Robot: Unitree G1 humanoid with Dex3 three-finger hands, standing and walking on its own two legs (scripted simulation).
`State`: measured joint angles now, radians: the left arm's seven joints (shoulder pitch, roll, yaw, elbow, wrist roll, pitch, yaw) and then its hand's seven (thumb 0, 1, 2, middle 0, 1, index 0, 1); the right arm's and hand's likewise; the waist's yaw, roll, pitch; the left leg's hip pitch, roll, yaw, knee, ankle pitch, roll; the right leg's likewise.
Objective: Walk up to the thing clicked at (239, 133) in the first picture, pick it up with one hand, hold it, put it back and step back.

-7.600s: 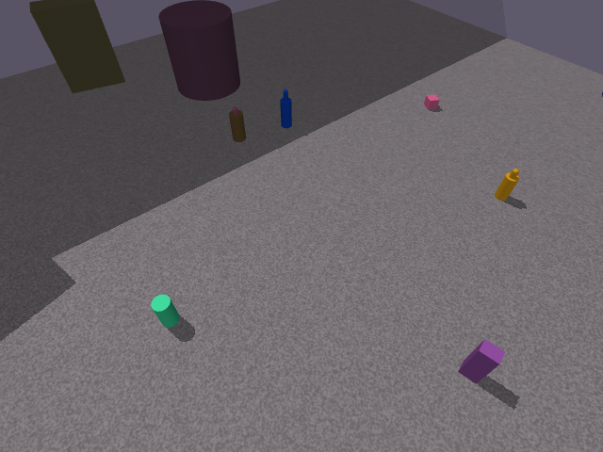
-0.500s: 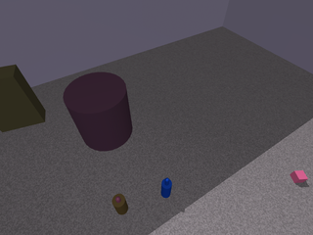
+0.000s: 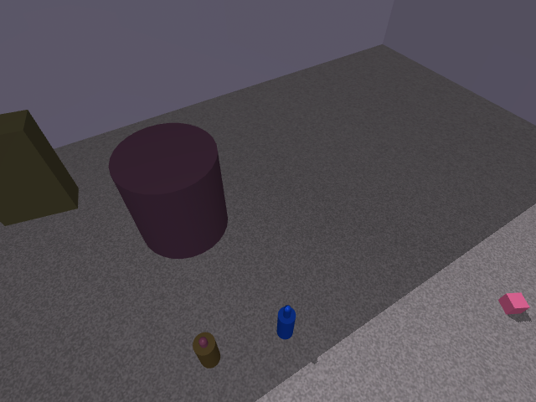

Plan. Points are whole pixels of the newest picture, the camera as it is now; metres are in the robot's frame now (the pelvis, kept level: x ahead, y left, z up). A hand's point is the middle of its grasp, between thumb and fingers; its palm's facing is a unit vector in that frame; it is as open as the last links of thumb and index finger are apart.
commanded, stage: stand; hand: left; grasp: from the side
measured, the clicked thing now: (206, 349) +0.38 +0.23 -0.69
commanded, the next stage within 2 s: go down in 0.20 s
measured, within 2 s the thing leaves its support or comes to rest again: neither
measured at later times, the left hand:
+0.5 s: hand out of the picture +0.14 +0.26 -0.16, palm faces +0.04 -0.94 -0.33, open 10.0 cm
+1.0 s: hand out of the picture +0.13 +0.28 -0.19, palm faces +0.06 -0.94 -0.33, open 17.2 cm
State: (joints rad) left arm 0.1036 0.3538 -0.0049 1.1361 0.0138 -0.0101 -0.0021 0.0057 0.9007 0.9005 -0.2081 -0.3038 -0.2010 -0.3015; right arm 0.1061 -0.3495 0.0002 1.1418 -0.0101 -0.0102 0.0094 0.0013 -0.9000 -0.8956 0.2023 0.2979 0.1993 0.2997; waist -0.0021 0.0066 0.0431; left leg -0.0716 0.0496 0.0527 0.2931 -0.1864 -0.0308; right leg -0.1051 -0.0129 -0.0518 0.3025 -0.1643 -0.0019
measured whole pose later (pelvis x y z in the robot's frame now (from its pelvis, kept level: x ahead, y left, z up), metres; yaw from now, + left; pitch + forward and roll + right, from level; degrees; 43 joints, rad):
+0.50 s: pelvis -0.01 +0.00 -0.01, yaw +1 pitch +5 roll +0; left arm -0.04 0.33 0.14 1.07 0.06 -0.02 -0.02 0.01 0.61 0.60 -0.12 -0.14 -0.11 -0.14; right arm 0.20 -0.28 -0.02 0.85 0.03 -0.05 -0.02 0.00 -0.96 -0.91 0.20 0.30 0.20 0.30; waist -0.01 -0.01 0.04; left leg -0.32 0.05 0.03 0.50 -0.25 -0.02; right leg -0.35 -0.03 -0.06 0.50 -0.23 0.00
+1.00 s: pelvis -0.01 +0.02 -0.06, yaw +1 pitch +12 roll -2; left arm 0.23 0.32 0.19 0.53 0.05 0.20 -0.04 0.00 -0.50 0.02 -0.11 -0.07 -0.10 -0.07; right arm 0.24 -0.25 -0.02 0.61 0.02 -0.13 -0.05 0.01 -0.87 -0.88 0.20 0.30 0.20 0.30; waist -0.03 0.00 -0.08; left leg -0.70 0.05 0.01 0.96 -0.47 0.00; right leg -0.69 -0.04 -0.06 0.90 -0.42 0.02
